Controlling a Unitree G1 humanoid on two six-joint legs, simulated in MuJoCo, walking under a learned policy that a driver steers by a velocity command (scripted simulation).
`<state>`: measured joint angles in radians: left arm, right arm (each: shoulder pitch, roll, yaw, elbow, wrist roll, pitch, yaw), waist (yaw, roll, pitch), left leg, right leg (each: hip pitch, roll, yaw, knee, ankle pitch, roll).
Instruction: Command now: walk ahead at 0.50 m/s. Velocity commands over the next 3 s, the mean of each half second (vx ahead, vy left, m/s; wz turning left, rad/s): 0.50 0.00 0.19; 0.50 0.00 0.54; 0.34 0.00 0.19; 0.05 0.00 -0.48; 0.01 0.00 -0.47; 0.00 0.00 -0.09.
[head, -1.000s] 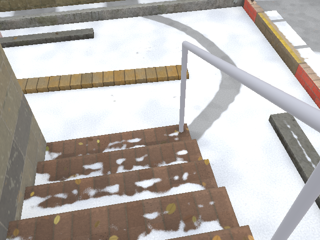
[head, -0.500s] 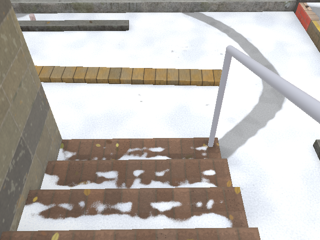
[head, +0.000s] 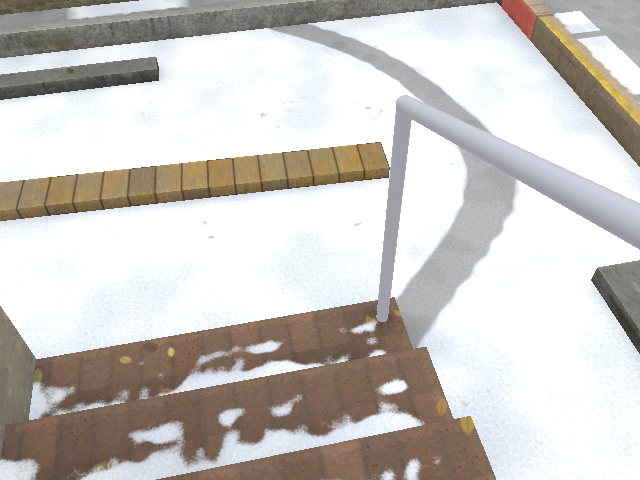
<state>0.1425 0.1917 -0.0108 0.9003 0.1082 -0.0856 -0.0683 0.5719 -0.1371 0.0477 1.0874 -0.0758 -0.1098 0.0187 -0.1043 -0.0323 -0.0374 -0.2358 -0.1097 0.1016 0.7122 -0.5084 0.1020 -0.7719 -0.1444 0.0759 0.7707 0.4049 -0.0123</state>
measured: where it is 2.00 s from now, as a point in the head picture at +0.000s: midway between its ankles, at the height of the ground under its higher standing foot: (258, 426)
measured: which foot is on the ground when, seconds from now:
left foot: down 0.00-0.24, up 0.26-0.76, down 0.78-1.00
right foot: up 0.00-0.20, down 0.22-0.80, up 0.82-1.00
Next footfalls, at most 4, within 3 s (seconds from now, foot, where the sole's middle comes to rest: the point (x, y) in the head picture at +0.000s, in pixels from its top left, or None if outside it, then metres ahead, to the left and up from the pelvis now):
0.22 right None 0.29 -0.14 -0.89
0.78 left None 0.60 0.18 -1.04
1.22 right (284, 415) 0.90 0.06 -1.19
1.68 left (213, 425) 0.89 0.27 -1.19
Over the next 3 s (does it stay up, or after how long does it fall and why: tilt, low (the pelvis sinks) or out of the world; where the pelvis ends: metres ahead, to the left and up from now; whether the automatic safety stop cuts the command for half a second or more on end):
stays up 0.88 0.10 -0.42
